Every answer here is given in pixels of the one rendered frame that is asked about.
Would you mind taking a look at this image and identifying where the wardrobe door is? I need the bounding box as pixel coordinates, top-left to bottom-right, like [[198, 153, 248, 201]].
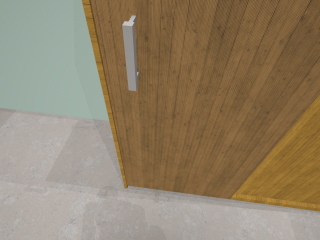
[[90, 0, 320, 199], [235, 95, 320, 205]]

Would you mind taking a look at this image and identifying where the handle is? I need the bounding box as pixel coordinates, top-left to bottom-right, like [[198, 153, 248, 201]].
[[122, 15, 139, 91]]

